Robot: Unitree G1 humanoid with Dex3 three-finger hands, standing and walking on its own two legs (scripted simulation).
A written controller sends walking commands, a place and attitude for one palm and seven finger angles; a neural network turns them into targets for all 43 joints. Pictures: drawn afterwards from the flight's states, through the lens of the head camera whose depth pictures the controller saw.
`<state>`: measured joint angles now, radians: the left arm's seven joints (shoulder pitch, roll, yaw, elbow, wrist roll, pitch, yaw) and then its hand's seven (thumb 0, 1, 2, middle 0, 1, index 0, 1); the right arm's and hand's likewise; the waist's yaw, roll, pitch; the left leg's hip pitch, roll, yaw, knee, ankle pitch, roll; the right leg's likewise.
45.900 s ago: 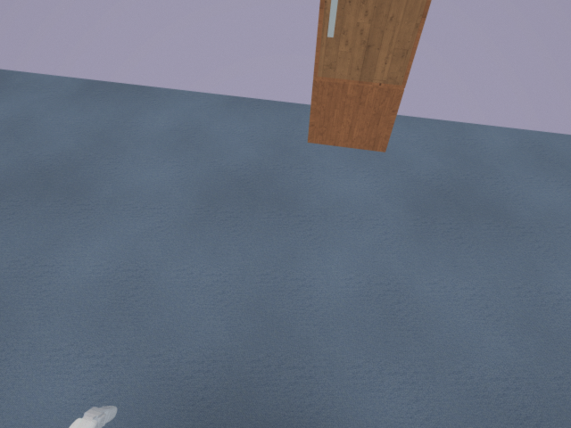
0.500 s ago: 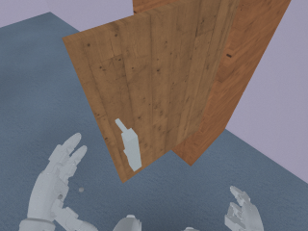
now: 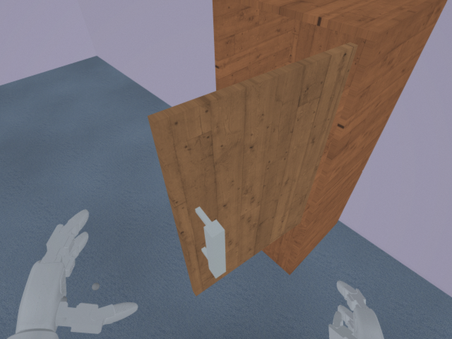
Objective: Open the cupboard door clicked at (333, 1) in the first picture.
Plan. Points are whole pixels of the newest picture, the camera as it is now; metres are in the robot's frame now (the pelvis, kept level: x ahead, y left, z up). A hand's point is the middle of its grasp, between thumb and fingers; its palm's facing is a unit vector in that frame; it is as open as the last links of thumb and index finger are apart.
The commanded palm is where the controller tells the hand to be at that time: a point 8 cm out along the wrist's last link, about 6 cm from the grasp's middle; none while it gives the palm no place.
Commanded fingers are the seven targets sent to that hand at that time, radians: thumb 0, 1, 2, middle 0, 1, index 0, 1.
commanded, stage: draw the hand back to the body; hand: left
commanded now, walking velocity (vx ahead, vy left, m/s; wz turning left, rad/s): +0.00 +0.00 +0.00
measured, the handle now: (209, 242) +0.31 +0.07 -0.02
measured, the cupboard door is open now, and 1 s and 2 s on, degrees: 82 82 82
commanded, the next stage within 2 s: step back with the hand held close in 0.82 s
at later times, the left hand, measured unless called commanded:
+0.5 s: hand (40, 223) +0.21 +0.25 +0.19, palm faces +0.46 -0.79 -0.40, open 8.5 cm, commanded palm +0.16 +0.28 +0.20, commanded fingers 0.00 0.90 0.90 -0.20 -0.30 -0.20 -0.30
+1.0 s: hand (61, 225) +0.21 +0.23 +0.19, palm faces +0.44 -0.80 -0.41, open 7.4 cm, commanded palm +0.16 +0.27 +0.21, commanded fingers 0.00 0.90 0.90 -0.20 -0.30 -0.20 -0.30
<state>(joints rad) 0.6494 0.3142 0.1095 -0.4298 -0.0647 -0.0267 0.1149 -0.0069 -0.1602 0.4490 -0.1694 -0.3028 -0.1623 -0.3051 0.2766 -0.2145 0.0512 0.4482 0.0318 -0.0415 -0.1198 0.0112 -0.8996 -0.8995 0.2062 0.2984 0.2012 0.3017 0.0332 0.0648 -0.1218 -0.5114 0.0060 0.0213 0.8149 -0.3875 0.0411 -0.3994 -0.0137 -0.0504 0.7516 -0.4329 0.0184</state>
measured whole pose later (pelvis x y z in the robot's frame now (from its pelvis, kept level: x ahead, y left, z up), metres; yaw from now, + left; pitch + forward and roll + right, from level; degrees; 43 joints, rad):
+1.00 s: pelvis +0.01 -0.03 +0.03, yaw -1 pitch -3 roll -1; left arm 0.47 0.34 0.34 -0.38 -0.07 -0.08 0.11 0.02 0.89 0.90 -0.21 -0.30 -0.21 -0.31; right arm 0.19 -0.23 0.01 0.62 0.01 -0.08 -0.09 0.01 -0.90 -0.90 0.21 0.30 0.20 0.30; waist 0.06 0.07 0.01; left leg -0.16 0.03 0.03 0.45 -0.24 0.00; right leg -0.05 0.02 -0.05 0.38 -0.28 -0.02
